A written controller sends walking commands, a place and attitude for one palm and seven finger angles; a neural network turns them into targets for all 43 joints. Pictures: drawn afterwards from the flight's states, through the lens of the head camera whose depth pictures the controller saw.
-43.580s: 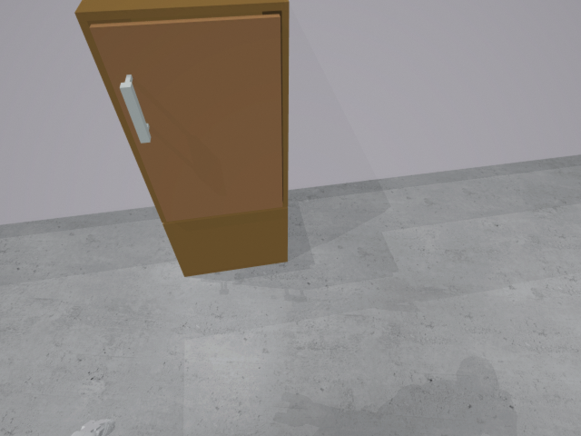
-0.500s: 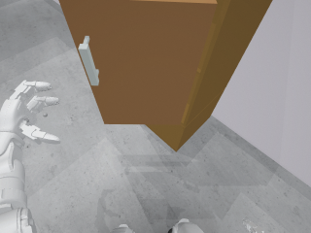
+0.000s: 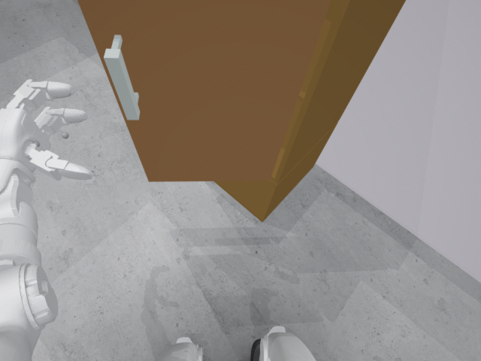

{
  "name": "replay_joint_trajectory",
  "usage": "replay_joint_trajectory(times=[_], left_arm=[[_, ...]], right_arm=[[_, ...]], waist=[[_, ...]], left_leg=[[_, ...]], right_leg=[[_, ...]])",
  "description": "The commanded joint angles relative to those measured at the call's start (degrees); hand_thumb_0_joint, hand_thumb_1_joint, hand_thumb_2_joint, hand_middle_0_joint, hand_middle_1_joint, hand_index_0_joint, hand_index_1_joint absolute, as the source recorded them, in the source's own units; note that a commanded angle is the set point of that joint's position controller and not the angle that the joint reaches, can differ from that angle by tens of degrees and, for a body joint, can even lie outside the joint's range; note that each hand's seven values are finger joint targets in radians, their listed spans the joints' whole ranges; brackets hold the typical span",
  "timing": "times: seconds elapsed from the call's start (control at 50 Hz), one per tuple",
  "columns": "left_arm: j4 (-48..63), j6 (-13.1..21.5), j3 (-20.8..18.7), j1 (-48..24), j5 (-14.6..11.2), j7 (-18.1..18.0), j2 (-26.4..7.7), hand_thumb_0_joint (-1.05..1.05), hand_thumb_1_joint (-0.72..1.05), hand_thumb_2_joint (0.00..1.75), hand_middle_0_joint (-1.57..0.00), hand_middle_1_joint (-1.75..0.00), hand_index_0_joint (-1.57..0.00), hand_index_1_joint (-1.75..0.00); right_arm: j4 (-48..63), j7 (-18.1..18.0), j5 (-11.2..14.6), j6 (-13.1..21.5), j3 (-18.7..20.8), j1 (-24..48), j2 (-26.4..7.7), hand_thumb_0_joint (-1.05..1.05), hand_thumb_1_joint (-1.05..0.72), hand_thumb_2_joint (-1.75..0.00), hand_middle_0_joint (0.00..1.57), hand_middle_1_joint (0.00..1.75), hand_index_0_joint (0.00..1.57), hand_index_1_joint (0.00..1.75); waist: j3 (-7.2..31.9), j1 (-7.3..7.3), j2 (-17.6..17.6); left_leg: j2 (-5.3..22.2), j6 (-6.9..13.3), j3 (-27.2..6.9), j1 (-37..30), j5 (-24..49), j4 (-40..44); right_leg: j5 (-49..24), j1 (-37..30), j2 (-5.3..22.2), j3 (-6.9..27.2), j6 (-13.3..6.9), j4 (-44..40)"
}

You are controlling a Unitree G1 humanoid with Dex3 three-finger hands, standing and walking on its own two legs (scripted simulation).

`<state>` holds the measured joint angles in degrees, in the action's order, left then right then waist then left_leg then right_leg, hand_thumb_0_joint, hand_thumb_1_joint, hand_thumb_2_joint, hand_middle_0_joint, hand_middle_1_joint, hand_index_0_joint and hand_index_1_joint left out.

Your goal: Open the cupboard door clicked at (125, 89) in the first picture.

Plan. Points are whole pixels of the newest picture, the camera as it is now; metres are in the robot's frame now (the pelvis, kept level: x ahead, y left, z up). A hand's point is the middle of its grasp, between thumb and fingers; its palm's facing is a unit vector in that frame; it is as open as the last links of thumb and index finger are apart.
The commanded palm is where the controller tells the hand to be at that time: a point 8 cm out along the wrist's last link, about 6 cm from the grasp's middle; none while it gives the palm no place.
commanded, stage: move the hooked fingers beside the handle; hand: left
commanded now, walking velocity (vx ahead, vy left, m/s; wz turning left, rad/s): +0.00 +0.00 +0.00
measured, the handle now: (125, 80) +0.58 +0.20 +0.07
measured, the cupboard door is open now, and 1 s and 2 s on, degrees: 45 45 45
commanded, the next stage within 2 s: slide the fingers in behind the handle in 1.26 s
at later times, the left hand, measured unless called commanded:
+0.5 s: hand (89, 96) +0.53 +0.25 +0.08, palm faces +0.01 -1.00 -0.02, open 14.0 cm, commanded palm +0.51 +0.30 +0.07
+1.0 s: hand (77, 105) +0.52 +0.27 +0.07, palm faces +0.00 -1.00 +0.00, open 14.0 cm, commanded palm +0.50 +0.30 +0.07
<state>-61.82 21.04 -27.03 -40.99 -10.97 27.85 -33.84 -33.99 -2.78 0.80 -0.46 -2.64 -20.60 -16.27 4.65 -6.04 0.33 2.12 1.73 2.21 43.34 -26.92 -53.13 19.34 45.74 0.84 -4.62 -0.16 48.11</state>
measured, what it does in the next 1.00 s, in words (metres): stands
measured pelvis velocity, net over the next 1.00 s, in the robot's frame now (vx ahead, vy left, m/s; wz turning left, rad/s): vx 0.02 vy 0.01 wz -0.02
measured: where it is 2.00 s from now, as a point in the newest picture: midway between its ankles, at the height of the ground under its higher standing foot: outside the picture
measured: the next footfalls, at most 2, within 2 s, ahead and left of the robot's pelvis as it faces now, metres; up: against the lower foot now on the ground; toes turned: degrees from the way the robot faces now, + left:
none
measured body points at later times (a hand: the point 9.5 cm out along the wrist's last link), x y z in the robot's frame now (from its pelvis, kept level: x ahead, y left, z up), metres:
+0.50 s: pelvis +0.00 +0.00 -0.01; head +0.16 +0.03 +0.41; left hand +0.52 +0.30 +0.08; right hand -0.02 -0.27 -0.11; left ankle -0.02 +0.09 -0.69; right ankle +0.03 -0.12 -0.69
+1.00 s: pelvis +0.02 +0.01 -0.01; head +0.16 +0.05 +0.42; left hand +0.51 +0.32 +0.07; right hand +0.03 -0.26 -0.10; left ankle -0.02 +0.09 -0.69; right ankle +0.03 -0.12 -0.69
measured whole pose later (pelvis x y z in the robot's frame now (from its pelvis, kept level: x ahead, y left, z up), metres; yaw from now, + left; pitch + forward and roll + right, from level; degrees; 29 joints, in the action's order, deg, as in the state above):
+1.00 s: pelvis +0.02 +0.01 -0.01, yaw -1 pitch +22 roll -5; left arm -66.9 19.7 -28.4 -50.2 -7.6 26.5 -39.6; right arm -32.5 -0.9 -0.6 -6.6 -2.9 -22.5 -16.3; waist 4.9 -9.7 -0.3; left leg 3.3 2.1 1.3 48.8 -29.1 -55.4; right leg 20.0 49.9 -0.4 -5.3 0.4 47.6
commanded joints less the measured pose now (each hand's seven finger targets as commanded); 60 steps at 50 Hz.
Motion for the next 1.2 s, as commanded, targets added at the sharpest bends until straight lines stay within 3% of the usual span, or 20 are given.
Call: replay_joint_trajectory(times=[0.0,0.06,0.18,0.24,0.26,0.3,0.42,0.5,0.54,0.58,0.66,0.74,0.82,0.86,0.92,0.96,1.02,1.04,1.1,1.18], left_arm=[[9.4,3.4,-3.9,-24.6,-0.3,-1.3,-19.3,0.00,-0.50,0.30,-0.30,-1.20,-0.30,-1.20],[9.9,4.3,-2.2,-27.6,0.7,-1.8,-17.9,0.00,-0.50,0.30,-0.30,-1.20,-0.30,-1.20],[5.3,3.6,-2.9,-31.3,2.4,-2.7,-21.2,0.00,-0.50,0.30,-0.30,-1.20,-0.30,-1.20],[3.9,3.3,-1.1,-34.8,3.1,-3.2,-19.8,0.00,-0.50,0.30,-0.30,-1.20,-0.30,-1.20],[2.1,2.8,-0.6,-35.4,3.1,-3.5,-19.2,0.00,-0.50,0.30,-0.30,-1.20,-0.30,-1.20],[3.2,3.2,-3.7,-37.1,3.3,-4.1,-23.9,0.00,-0.50,0.30,-0.30,-1.20,-0.30,-1.20],[0.0,2.3,-4.0,-39.3,5.7,-4.3,-27.2,0.00,-0.50,0.30,-0.30,-1.20,-0.30,-1.20],[1.0,2.2,-6.8,-34.1,5.6,-3.7,-29.8,0.00,-0.50,0.30,-0.30,-1.20,-0.30,-1.20],[3.2,2.1,-7.0,-32.1,5.1,-3.0,-29.3,0.00,-0.50,0.30,-0.30,-1.20,-0.30,-1.20],[2.9,1.6,-6.7,-30.7,4.1,-2.4,-27.7,0.00,-0.50,0.30,-0.30,-1.20,-0.30,-1.20],[6.1,2.0,-8.5,-29.9,3.5,-2.1,-29.2,0.00,-0.50,0.30,-0.30,-1.20,-0.30,-1.20],[6.9,2.9,-7.0,-31.4,3.1,-1.7,-27.2,0.00,-0.50,0.30,-0.30,-1.20,-0.30,-1.20],[8.5,3.3,-4.9,-31.9,2.3,-0.8,-24.3,0.00,-0.50,0.30,-0.30,-1.20,-0.30,-1.20],[6.3,2.5,-2.7,-32.8,2.0,-0.7,-21.4,0.00,-0.50,0.30,-0.30,-1.20,-0.30,-1.20],[7.2,2.2,-2.7,-32.0,2.1,-1.2,-20.9,0.00,-0.50,0.30,-0.30,-1.20,-0.30,-1.20],[5.6,1.9,-2.0,-31.2,2.2,-1.8,-20.2,0.00,-0.50,0.30,-0.30,-1.20,-0.30,-1.20],[6.3,2.4,-4.0,-33.6,3.2,-3.0,-23.6,0.00,-0.50,0.30,-0.30,-1.20,-0.30,-1.20],[6.7,2.6,-2.3,-34.2,3.2,-3.1,-21.4,0.00,-0.50,0.30,-0.30,-1.20,-0.30,-1.20],[7.5,3.7,-5.4,-32.8,3.0,-3.5,-24.6,0.00,-0.50,0.30,-0.30,-1.20,-0.30,-1.20],[7.4,3.4,-2.6,-33.5,3.0,-3.3,-21.0,0.00,-0.50,0.30,-0.30,-1.20,-0.30,-1.20]], right_arm=[[3.6,-0.6,-0.3,0.2,4.1,-8.2,-10.8,0.00,-0.90,-0.90,0.20,0.30,0.20,0.30],[3.1,-0.3,-0.5,-0.2,4.1,-8.9,-10.5,0.00,-0.90,-0.90,0.20,0.30,0.20,0.30],[2.5,-0.3,-0.8,-1.4,3.7,-10.6,-11.3,0.00,-0.90,-0.90,0.20,0.30,0.20,0.30],[1.8,-0.1,-1.1,-2.0,3.5,-11.8,-11.4,0.00,-0.90,-0.90,0.20,0.30,0.20,0.30],[1.7,-0.1,-1.1,-2.1,3.4,-12.0,-11.5,0.00,-0.90,-0.90,0.20,0.30,0.20,0.30],[2.0,-0.3,-1.4,-2.4,3.3,-12.8,-12.0,0.00,-0.90,-0.90,0.20,0.30,0.20,0.30],[2.4,0.1,-1.8,-3.7,2.8,-14.7,-12.1,0.00,-0.90,-0.90,0.20,0.30,0.20,0.30],[3.9,0.4,-2.0,-4.3,3.2,-15.7,-12.2,0.00,-0.90,-0.90,0.20,0.30,0.20,0.30],[4.0,0.9,-1.9,-4.8,3.5,-15.9,-12.1,0.00,-0.90,-0.90,0.20,0.30,0.20,0.30],[4.2,1.1,-1.7,-5.2,3.7,-15.7,-12.0,0.00,-0.90,-0.90,0.20,0.30,0.20,0.30],[4.3,1.2,-1.7,-5.4,4.1,-15.7,-11.9,0.00,-0.90,-0.90,0.20,0.30,0.20,0.30],[3.5,1.2,-1.6,-5.5,4.2,-15.5,-11.7,0.00,-0.90,-0.90,0.20,0.30,0.20,0.30],[2.7,1.2,-1.6,-5.7,4.2,-15.2,-11.5,0.00,-0.90,-0.90,0.20,0.30,0.20,0.30],[2.1,1.2,-1.5,-5.9,4.0,-14.7,-11.3,0.00,-0.90,-0.90,0.20,0.30,0.20,0.30],[2.5,1.2,-1.6,-5.9,4.1,-14.6,-11.3,0.00,-0.90,-0.90,0.20,0.30,0.20,0.30],[2.9,1.3,-1.4,-5.9,3.8,-13.8,-11.1,0.00,-0.90,-0.90,0.20,0.30,0.20,0.30],[3.2,1.1,-1.6,-5.9,3.8,-13.7,-11.4,0.00,-0.90,-0.90,0.20,0.30,0.20,0.30],[3.3,1.3,-1.6,-5.9,3.6,-13.5,-11.1,0.00,-0.90,-0.90,0.20,0.30,0.20,0.30],[3.8,1.2,-1.8,-5.4,4.0,-13.5,-11.4,0.00,-0.90,-0.90,0.20,0.30,0.20,0.30],[3.5,1.5,-1.5,-5.8,3.8,-13.2,-11.0,0.00,-0.90,-0.90,0.20,0.30,0.20,0.30]], waist=[[22.6,-0.83,-6.2],[25.0,-1.41,-9.7],[24.4,-2.65,-9.2],[24.5,-4.08,-10.9],[23.0,-4.98,-9.0],[25.7,-4.44,-9.6],[27.2,-5.76,-10.4],[30.8,-3.77,-12.0],[32.6,-3.11,-13.4],[29.9,-3.58,-10.3],[30.2,-3.03,-11.8],[28.3,-4.07,-12.2],[29.8,-4.17,-14.9],[26.2,-5.26,-13.2],[28.9,-4.51,-14.1],[26.0,-4.65,-11.8],[27.0,-4.15,-12.8],[27.6,-4.66,-13.7],[29.8,-3.69,-12.0],[28.8,-4.15,-12.6]], left_leg=[[-0.6,-0.7,-4.1,-10.0,24.3,6.5],[-0.4,-1.1,-4.3,-12.5,26.5,5.8],[-0.4,-0.9,-5.0,-10.0,24.0,5.4],[0.1,-1.4,-5.9,-12.2,25.9,4.8],[0.0,-0.9,-5.6,-10.5,23.7,4.6],[-0.2,-0.7,-5.4,-9.5,24.6,4.2],[0.0,-0.4,-5.1,-7.5,26.1,2.9],[0.0,-0.5,-4.7,-8.4,30.8,2.6],[0.4,-0.8,-4.6,-10.6,34.0,2.5],[0.4,-0.4,-4.2,-8.9,32.2,2.9],[0.2,-0.2,-3.7,-9.1,32.7,3.1],[0.4,-0.2,-4.1,-11.5,34.2,2.9],[0.9,-1.0,-5.1,-16.8,39.3,2.4],[0.9,-1.0,-5.2,-15.5,37.1,2.4],[1.0,-1.5,-5.7,-17.9,40.8,2.1],[0.7,-1.2,-5.2,-14.5,37.0,2.3],[0.7,-1.5,-5.7,-14.2,36.9,2.3],[0.6,-1.6,-5.6,-15.1,37.2,2.1],[0.7,-1.6,-5.8,-14.5,38.6,1.8],[0.8,-1.8,-5.9,-15.8,37.4,2.0]], right_leg=[[-15.3,-13.2,-2.6,2.5,-1.1,-2.1],[-15.2,-11.4,-2.6,2.5,-1.0,-1.9],[-13.4,-10.1,-2.6,2.5,-1.0,-1.7],[-12.5,-6.5,-2.9,1.9,-1.0,-1.5],[-11.9,-6.1,-3.0,2.1,-0.8,-1.9],[-13.7,-8.6,-2.9,2.4,-1.0,-1.2],[-16.5,-9.4,-3.2,2.8,-0.8,-0.7],[-20.7,-12.7,-3.4,2.8,-1.2,0.0],[-22.3,-12.7,-3.5,2.8,-1.0,-0.3],[-22.3,-13.2,-3.8,2.6,-0.8,-1.1],[-24.2,-14.8,-3.9,3.0,-0.9,-1.2],[-23.4,-12.3,-4.1,2.7,-0.9,-1.5],[-22.7,-9.2,-4.2,2.0,-1.0,-1.4],[-21.1,-7.4,-4.1,1.7,-0.8,-1.9],[-21.7,-7.0,-4.1,1.5,-1.0,-1.3],[-20.9,-7.6,-4.0,1.5,-0.8,-1.4],[-20.6,-7.9,-3.9,1.6,-1.1,-0.5],[-20.5,-7.3,-3.9,1.5,-1.0,-0.5],[-22.3,-10.1,-3.9,1.7,-1.3,0.1],[-19.8,-7.7,-4.0,1.4,-0.9,-0.6]])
